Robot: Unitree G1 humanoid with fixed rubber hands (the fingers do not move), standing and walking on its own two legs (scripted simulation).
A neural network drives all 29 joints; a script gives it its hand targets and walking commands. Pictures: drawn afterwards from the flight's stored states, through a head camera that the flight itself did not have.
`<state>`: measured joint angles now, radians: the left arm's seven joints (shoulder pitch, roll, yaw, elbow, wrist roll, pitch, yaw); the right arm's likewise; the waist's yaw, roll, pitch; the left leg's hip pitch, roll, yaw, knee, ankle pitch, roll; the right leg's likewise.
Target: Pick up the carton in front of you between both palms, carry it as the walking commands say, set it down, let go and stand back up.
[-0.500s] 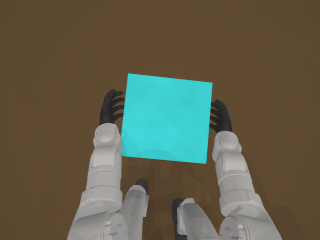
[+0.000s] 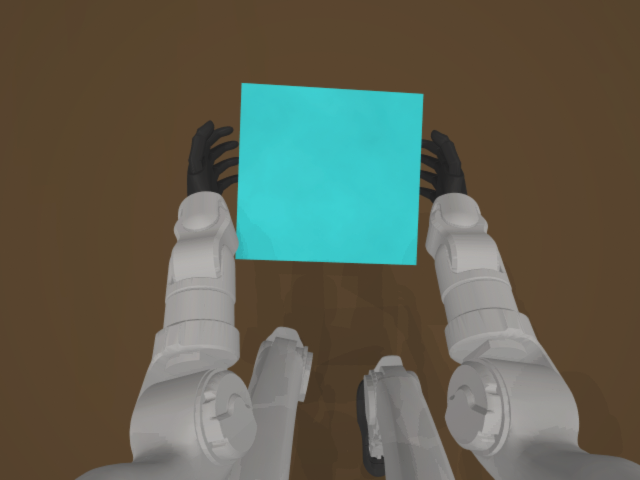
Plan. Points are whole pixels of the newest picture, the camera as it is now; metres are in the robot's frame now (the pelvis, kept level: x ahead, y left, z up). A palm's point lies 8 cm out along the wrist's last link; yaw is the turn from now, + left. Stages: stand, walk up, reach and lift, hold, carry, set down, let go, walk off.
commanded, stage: set down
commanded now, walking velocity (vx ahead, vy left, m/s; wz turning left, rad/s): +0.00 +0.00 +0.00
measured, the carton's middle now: (322, 187) +0.48 +0.07 -0.18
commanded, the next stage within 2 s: none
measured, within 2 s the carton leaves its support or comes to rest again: rests again in 1.52 s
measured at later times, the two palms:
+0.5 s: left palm (227, 206) +0.45 +0.22 -0.23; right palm (407, 189) +0.52 -0.06 -0.24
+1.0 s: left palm (238, 209) +0.47 +0.23 -0.34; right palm (393, 190) +0.56 -0.06 -0.36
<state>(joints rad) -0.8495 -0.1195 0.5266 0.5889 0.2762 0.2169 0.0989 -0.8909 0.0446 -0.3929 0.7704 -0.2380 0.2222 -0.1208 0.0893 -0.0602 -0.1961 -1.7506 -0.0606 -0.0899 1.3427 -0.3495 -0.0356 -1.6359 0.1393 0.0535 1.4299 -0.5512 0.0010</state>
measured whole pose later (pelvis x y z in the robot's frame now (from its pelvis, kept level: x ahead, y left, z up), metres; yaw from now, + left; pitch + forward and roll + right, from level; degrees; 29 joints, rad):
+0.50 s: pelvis -0.03 +0.00 -0.11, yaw -2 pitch +49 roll -2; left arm -1.15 -0.04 0.59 0.60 0.22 0.26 0.12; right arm -1.32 -0.14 -0.25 0.94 -0.14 0.28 -0.14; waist 0.13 -0.06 -0.01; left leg -2.17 -0.08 -0.09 1.70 -0.39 -0.06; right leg -2.06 0.18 0.03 1.81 -0.61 0.02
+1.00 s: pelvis -0.04 -0.01 -0.18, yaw -1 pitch +46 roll +4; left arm -1.41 0.06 0.68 0.72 0.19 0.29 0.04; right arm -1.67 -0.31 -0.02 1.13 -0.03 0.31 -0.13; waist 0.19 -0.05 0.28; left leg -2.28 -0.01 -0.02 1.93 -0.44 -0.06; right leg -2.21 0.22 0.06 2.07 -0.65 0.02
